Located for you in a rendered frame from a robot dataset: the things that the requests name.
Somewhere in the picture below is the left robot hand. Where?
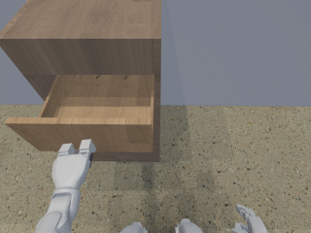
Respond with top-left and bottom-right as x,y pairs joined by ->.
52,139 -> 96,190

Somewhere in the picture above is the handle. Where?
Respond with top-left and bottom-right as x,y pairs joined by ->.
74,139 -> 93,168

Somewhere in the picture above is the cabinet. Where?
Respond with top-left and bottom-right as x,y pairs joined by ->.
0,0 -> 161,162

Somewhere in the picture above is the left robot forearm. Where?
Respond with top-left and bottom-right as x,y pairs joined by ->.
34,187 -> 81,233

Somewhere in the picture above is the robot right shin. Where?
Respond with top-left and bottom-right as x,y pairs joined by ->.
180,218 -> 190,224

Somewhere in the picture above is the right robot thigh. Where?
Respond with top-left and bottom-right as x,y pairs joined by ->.
174,222 -> 203,233

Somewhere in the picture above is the right robot hand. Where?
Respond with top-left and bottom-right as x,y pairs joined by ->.
231,204 -> 268,233

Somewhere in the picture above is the drawer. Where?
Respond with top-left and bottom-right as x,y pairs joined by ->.
5,75 -> 156,152

